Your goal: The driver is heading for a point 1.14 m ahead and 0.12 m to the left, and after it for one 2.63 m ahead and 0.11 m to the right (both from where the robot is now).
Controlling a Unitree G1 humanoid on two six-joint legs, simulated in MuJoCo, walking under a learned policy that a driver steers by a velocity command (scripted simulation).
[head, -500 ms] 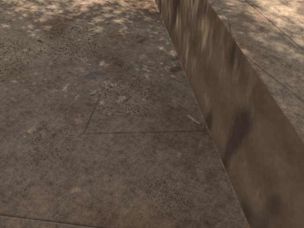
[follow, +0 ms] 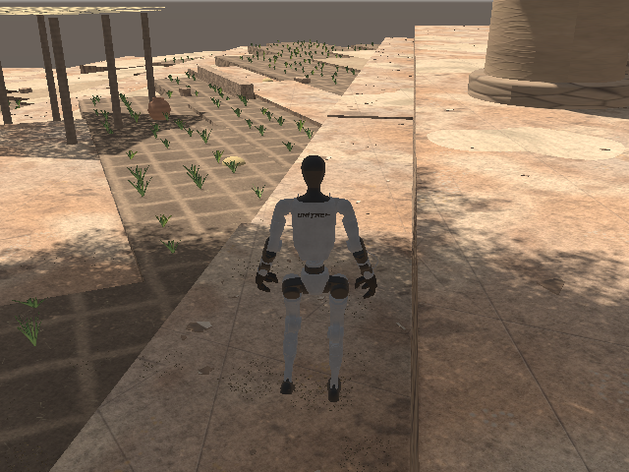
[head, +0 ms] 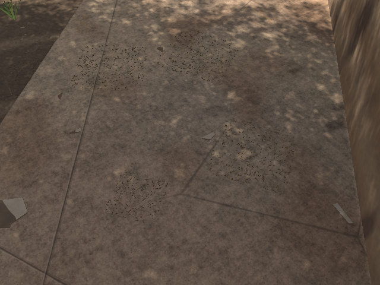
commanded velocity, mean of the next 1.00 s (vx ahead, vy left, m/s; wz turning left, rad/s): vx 0.50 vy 0.00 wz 0.24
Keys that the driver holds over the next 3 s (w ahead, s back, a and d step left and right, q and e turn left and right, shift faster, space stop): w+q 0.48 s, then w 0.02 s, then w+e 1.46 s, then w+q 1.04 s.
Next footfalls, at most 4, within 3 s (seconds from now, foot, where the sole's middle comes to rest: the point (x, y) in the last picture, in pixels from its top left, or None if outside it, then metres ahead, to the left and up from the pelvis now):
0.36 left None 0.34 0.18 -0.78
0.92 right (173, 219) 0.72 0.10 -0.78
1.38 left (122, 166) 0.96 0.32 -0.78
1.92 right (199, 130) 1.17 -0.01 -0.78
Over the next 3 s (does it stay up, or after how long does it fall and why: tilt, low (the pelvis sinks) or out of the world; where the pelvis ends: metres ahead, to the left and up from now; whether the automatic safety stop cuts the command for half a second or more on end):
stays up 1.65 -0.08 -0.02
